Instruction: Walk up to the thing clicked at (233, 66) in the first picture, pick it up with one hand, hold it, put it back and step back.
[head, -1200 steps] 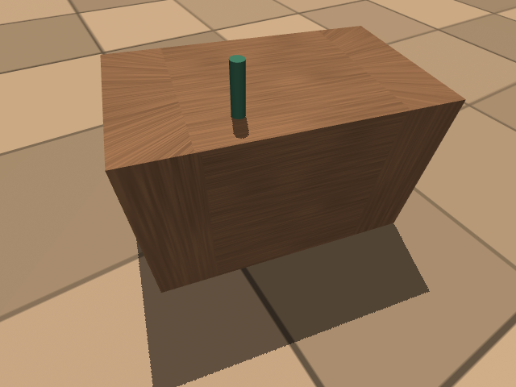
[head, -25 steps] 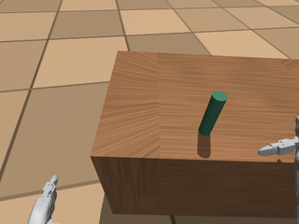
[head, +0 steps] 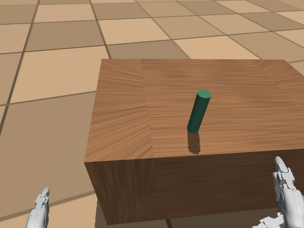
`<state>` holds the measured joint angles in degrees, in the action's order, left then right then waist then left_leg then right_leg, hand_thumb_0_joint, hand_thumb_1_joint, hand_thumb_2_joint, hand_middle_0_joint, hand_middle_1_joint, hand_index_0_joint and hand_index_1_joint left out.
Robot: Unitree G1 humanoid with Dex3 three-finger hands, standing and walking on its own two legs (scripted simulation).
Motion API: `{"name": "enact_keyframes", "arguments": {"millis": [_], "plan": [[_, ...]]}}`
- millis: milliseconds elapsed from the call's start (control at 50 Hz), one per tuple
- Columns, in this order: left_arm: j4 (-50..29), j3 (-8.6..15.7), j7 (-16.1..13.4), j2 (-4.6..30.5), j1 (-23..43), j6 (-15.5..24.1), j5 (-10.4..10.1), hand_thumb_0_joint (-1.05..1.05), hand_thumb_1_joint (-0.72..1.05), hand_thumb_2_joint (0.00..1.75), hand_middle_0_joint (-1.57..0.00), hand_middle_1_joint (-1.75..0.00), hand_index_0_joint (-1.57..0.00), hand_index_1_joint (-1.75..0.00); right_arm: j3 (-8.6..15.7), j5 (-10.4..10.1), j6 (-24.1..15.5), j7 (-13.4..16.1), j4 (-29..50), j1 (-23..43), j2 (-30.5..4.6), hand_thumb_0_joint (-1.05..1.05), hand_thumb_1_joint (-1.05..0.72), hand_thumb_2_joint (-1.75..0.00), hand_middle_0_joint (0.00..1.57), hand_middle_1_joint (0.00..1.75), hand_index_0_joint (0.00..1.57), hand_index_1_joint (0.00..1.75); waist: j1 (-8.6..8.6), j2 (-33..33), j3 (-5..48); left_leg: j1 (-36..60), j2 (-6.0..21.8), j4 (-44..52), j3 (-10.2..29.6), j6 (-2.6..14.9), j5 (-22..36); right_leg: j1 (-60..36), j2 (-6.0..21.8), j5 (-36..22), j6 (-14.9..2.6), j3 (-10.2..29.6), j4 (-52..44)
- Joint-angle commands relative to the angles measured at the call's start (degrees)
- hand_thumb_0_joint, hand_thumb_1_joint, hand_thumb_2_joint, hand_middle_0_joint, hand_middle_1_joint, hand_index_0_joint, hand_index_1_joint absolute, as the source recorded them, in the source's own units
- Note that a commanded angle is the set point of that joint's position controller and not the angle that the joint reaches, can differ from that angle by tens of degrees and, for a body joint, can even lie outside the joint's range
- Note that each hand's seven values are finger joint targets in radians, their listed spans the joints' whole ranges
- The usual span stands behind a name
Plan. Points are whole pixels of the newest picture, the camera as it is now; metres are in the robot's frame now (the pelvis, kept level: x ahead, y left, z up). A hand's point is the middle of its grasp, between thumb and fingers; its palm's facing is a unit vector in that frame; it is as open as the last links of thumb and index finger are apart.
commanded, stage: sink last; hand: right
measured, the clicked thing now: (197, 113) +0.48 -0.19 +0.03
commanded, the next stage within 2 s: home in 0.22 s
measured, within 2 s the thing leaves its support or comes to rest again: neither
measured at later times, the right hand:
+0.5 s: hand (266, 202) +0.16 -0.26 +0.07, palm faces +0.33 +0.87 -0.37, open 17.4 cm
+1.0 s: hand (207, 219) +0.18 -0.17 -0.09, palm faces +0.04 +0.98 -0.20, open 17.5 cm
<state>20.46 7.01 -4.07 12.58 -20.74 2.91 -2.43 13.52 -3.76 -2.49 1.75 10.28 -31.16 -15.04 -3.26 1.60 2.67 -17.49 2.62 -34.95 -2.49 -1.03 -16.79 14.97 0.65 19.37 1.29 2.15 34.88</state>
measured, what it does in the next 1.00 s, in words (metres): stands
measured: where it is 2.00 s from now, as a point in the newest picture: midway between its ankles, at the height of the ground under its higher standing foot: outside the picture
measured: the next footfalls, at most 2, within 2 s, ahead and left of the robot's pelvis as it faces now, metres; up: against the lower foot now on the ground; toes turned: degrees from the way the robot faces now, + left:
none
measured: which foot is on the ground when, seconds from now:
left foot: down 0.00-1.00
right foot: down 0.00-1.00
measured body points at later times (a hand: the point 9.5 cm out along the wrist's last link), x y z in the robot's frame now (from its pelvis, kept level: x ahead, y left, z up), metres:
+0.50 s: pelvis -0.02 +0.00 +0.01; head -0.04 +0.02 +0.46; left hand +0.14 +0.25 -0.06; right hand +0.14 -0.30 +0.09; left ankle +0.02 +0.13 -0.73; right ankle -0.01 -0.14 -0.73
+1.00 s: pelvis +0.00 -0.01 +0.01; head +0.02 -0.02 +0.46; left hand +0.15 +0.22 -0.08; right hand +0.17 -0.22 -0.08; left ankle +0.02 +0.13 -0.73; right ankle -0.01 -0.14 -0.73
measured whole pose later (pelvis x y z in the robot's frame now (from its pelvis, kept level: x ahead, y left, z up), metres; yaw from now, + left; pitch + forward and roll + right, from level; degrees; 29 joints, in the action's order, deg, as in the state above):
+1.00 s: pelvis +0.00 -0.01 +0.01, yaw +2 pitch +0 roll +0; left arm 37.1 -1.2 -3.2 9.9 -11.6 8.4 0.4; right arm 0.9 0.9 -7.0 3.5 -30.6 -14.2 -9.7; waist 0.3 -1.1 -1.7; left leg -16.2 1.7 -28.9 -1.3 -1.2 -12.9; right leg 13.9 1.4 17.0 1.1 0.7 30.7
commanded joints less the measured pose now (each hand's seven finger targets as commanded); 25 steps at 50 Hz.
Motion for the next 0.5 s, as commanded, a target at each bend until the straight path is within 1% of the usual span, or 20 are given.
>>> {"name": "enact_keyframes", "arguments": {"millis": [0, 40, 80, 100, 120, 140, 180, 200, 220, 260, 280, 300, 320, 360, 380, 400, 420, 440, 460, 480], "plan": [[-4.8, 5.7, -1.2, 9.2, 1.0, 3.5, 0.5, 0.00, -0.50, 0.03, -0.05, -0.05, -0.06, -0.04, 12.4, -0.2, -4.9, 1.9, 13.4, 11.3, -16.2, 0.00, 0.59, -0.05, 0.05, 0.06, 0.05, 0.06, 2.78, 3.5, -2.5, -0.1, -1.2, 7.4, -1.2, 0.77, 1.0, 3.5, -1.5, -1.6, -1.85, -3.9, -8.3], [-3.6, 4.6, -1.1, 7.8, 2.5, 4.3, 0.7, 0.00, -0.51, 0.03, -0.05, -0.05, -0.06, -0.04, 12.9, -0.1, -5.7, 2.2, 10.9, 9.1, -16.0, 0.00, 0.59, -0.05, 0.05, 0.06, 0.05, 0.06, 1.09, 3.5, -2.0, 1.3, -1.2, 7.6, -1.4, 0.91, 0.4, 4.3, -1.7, -1.6, -1.77, -3.7, -8.1], [-3.4, 2.3, -0.9, 5.5, 5.6, 5.1, 1.0, 0.00, -0.51, 0.04, -0.05, -0.04, -0.06, -0.04, 12.3, -0.1, -6.6, 2.2, 8.7, 8.6, -15.0, 0.00, 0.58, -0.05, 0.05, 0.06, 0.05, 0.06, 0.18, 1.3, -3.1, 1.8, -0.8, 8.5, -1.0, 0.66, -1.8, 5.5, -2.0, -0.5, -1.96, -4.0, -7.5], [-4.5, 3.4, -0.9, 7.0, 8.2, 5.6, 1.1, 0.00, -0.52, 0.04, -0.05, -0.04, -0.05, -0.04, 12.3, -0.1, -7.2, 2.4, 8.6, 8.5, -15.0, 0.00, 0.57, -0.05, 0.05, 0.06, 0.05, 0.06, -0.17, 0.3, -1.4, 2.8, -0.8, 8.7, -0.9, 0.65, -2.7, 5.4, -1.7, -0.3, -1.93, -3.7, -7.8], [-5.7, 2.5, -1.0, 6.8, 9.4, 6.0, 1.3, 0.00, -0.52, 0.05, -0.05, -0.04, -0.05, -0.04, 12.2, 0.1, -7.6, 2.5, 7.5, 7.4, -15.2, 0.00, 0.58, -0.05, 0.05, 0.06, 0.05, 0.06, -0.48, -0.8, -1.3, 3.4, -0.5, 9.3, -0.5, 0.58, -2.8, 5.1, -1.8, -0.9, -1.94, -4.0, -7.5], [-6.4, 0.4, -0.8, 5.3, 11.4, 6.3, 1.4, 0.00, -0.53, 0.05, -0.05, -0.05, -0.05, -0.05, 10.5, 0.3, -8.2, 2.3, 8.5, 7.5, -13.8, 0.00, 0.58, -0.05, 0.05, 0.06, 0.05, 0.06, -0.87, -0.9, -0.2, 4.1, -0.2, 9.6, 0.1, 0.57, -3.1, 4.9, -1.9, -1.3, -1.84, -4.1, -7.4], [-6.2, 2.0, -1.1, 7.2, 11.5, 6.9, 1.5, 0.00, -0.53, 0.06, -0.05, -0.05, -0.05, -0.05, 10.8, 0.4, -9.6, 2.6, 10.0, 8.7, -14.5, 0.00, 0.57, -0.05, 0.05, 0.06, 0.05, 0.06, -0.91, -1.7, 2.1, 5.7, -0.5, 9.0, -0.3, 0.61, -0.9, 3.5, -1.6, -3.4, -1.78, -3.9, -7.7], [-5.3, 1.2, -1.1, 6.7, 11.0, 7.1, 1.7, 0.00, -0.53, 0.06, -0.05, -0.05, -0.05, -0.05, 11.0, 0.6, -10.2, 2.7, 11.2, 8.6, -14.9, 0.00, 0.57, -0.05, 0.05, 0.06, 0.05, 0.06, -1.23, -0.7, 2.6, 6.2, -0.5, 8.9, -0.4, 0.69, 0.6, 2.9, -1.8, -4.5, -1.72, -4.1, -7.7], [-6.2, 2.4, -1.3, 8.0, 11.0, 7.4, 1.7, 0.00, -0.54, 0.06, -0.05, -0.05, -0.05, -0.05, 11.6, 0.7, -10.4, 2.7, 9.9, 8.6, -15.5, 0.00, 0.56, -0.06, 0.05, 0.06, 0.05, 0.06, -0.53, -1.8, 2.8, 6.0, -0.4, 9.4, -0.4, 0.61, 0.3, 2.2, -1.9, -4.4, -1.81, -4.2, -7.7], [-6.5, 3.2, -1.4, 8.9, 8.5, 7.7, 1.8, 0.00, -0.53, 0.07, -0.05, -0.05, -0.05, -0.06, 10.4, 0.7, -11.1, 2.4, 8.0, 7.1, -13.8, 0.00, 0.55, -0.06, 0.05, 0.06, 0.05, 0.06, 0.58, -4.1, 1.3, 5.3, -0.7, 9.9, -0.7, 0.40, -0.1, 1.4, -1.7, -4.1, -2.00, -4.2, -8.3], [-6.4, 2.5, -1.3, 8.4, 7.0, 7.7, 1.8, 0.00, -0.53, 0.08, -0.05, -0.05, -0.05, -0.06, 11.1, 0.8, -11.5, 2.2, 8.2, 7.4, -14.2, 0.00, 0.55, -0.06, 0.05, 0.06, 0.05, 0.06, 0.50, -3.8, 0.9, 5.1, -0.7, 10.5, -0.6, 0.43, -0.8, 1.0, -1.8, -3.5, -2.00, -4.4, -8.8], [-5.3, 2.3, -1.1, 7.6, 5.7, 7.6, 1.6, 0.00, -0.53, 0.08, -0.05, -0.05, -0.05, -0.06, 11.0, 0.7, -11.9, 1.9, 5.2, 6.0, -13.5, 0.00, 0.55, -0.06, 0.05, 0.06, 0.05, 0.06, 0.46, -4.5, -2.1, 4.0, -0.6, 11.4, -0.4, 0.41, -2.8, 1.4, -1.8, -2.5, -1.98, -4.5, -9.2], [-3.8, 3.5, -1.0, 8.0, 3.2, 7.3, 1.5, 0.00, -0.45, 0.16, -0.13, -0.13, -0.13, -0.14, 11.6, 0.6, -12.1, 1.8, 4.0, 6.1, -13.8, 0.00, 0.51, -0.08, 0.06, 0.06, 0.06, 0.06, 0.84, -5.2, -2.6, 3.7, -0.7, 11.9, -0.5, 0.40, -3.3, 1.1, -1.8, -2.3, -2.02, -4.5, -9.6], [-3.4, 1.1, -0.2, 5.7, 2.4, 7.4, 1.2, 0.00, -0.29, 0.32, -0.13, -0.19, -0.13, -0.19, 10.3, 0.4, -12.6, 0.9, 1.1, 4.8, -11.9, 0.00, 0.51, -0.08, 0.06, 0.06, 0.06, 0.06, 0.74, -5.4, -5.6, 2.9, -0.8, 12.7, -0.7, 0.28, -4.4, 1.8, -1.6, -1.4, -2.10, -4.5, -10.6], [-2.7, -1.2, 0.2, 3.3, 2.6, 7.3, 1.3, 0.00, -0.21, 0.40, -0.13, -0.19, -0.13, -0.18, 9.7, 0.6, -12.9, 0.6, 0.9, 4.8, -11.7, 0.00, 0.52, -0.08, 0.06, 0.06, 0.06, 0.06, 0.25, -4.0, -6.2, 3.2, -0.7, 13.2, -0.5, 0.30, -4.8, 2.1, -2.0, -1.1, -2.04, -4.9, -10.9], [-2.7, -3.5, 0.7, 1.2, 4.0, 7.4, 1.0, 0.00, -0.13, 0.48, -0.13, -0.19, -0.13, -0.19, 7.8, 0.2, -13.5, 0.1, 3.7, 7.1, -10.6, 0.00, 0.54, -0.07, 0.05, 0.06, 0.05, 0.06, 0.07, -3.6, -7.9, 2.2, -0.6, 13.6, -0.4, 0.40, -6.5, 2.5, -2.0, -0.1, -1.98, -5.0, -11.5], [-1.4, -4.0, 0.8, 1.0, 5.3, 7.6, 1.0, 0.00, -0.05, 0.55, -0.14, -0.20, -0.14, -0.20, 6.5, 0.4, -13.5, -0.1, 0.1, 5.6, -9.6, 0.00, 0.53, -0.07, 0.06, 0.06, 0.06, 0.06, 0.24, -3.8, -9.4, 1.9, -0.7, 14.0, -0.3, 0.42, -8.0, 3.3, -1.9, 1.5, -2.07, -5.0, -11.9], [-0.4, -6.5, 1.2, -1.4, 7.5, 7.9, 1.1, 0.00, 0.03, 0.55, -0.14, -0.20, -0.14, -0.20, 4.0, 0.5, -14.1, -0.4, 3.1, 7.6, -8.3, 0.00, 0.55, -0.06, 0.05, 0.05, 0.05, 0.05, 0.10, -1.0, -9.1, 2.2, -0.7, 13.8, -0.2, 0.57, -7.5, 3.4, -1.9, 1.6, -1.92, -5.0, -12.5], [0.6, -7.8, 1.5, -2.0, 9.4, 8.2, 1.1, 0.00, 0.11, 0.59, -0.14, -0.21, -0.14, -0.21, 2.6, 0.6, -14.1, -0.5, 2.3, 7.9, -7.3, 0.00, 0.56, -0.05, 0.05, 0.05, 0.05, 0.05, -0.02, 0.5, -9.2, 2.4, -1.0, 13.3, -0.5, 0.69, -6.7, 4.0, -1.7, 1.8, -1.91, -4.9, -12.9], [1.5, -6.5, 1.3, -0.5, 9.8, 8.4, 1.2, 0.00, 0.19, 0.59, -0.14, -0.21, -0.14, -0.21, 1.3, 0.9, -14.0, -0.5, 1.0, 7.6, -6.6, 0.00, 0.58, -0.04, 0.05, 0.05, 0.05, 0.05, 0.72, 1.5, -7.8, 3.0, -1.7, 12.3, -1.3, 0.93, -4.7, 3.7, -1.5, 1.4, -1.89, -4.5, -13.5]]}}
